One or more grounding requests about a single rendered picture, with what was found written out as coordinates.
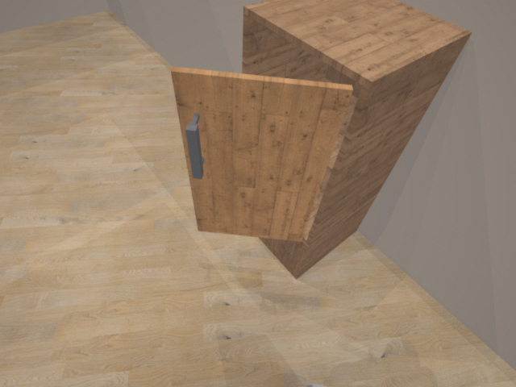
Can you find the cupboard door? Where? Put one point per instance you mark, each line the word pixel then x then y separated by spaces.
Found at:
pixel 266 143

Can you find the handle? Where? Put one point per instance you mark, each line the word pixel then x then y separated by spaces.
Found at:
pixel 194 146

